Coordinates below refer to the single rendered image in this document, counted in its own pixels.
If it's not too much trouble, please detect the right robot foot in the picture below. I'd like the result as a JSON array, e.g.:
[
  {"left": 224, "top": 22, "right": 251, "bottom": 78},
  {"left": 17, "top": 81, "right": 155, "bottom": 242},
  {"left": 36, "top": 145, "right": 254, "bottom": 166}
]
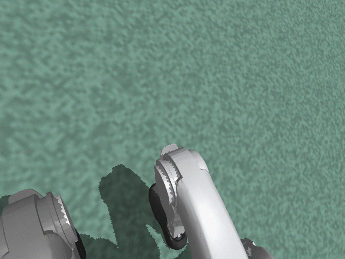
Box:
[{"left": 148, "top": 183, "right": 187, "bottom": 250}]

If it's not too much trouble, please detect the left robot foot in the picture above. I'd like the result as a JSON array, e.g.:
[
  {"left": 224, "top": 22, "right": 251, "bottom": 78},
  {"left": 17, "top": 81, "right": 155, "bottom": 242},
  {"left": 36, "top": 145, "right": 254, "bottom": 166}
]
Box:
[{"left": 75, "top": 229, "right": 86, "bottom": 259}]

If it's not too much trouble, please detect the right robot hand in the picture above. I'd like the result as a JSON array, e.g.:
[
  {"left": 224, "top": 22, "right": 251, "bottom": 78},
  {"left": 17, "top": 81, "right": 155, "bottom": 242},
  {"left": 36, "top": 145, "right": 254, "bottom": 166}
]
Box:
[{"left": 240, "top": 238, "right": 275, "bottom": 259}]

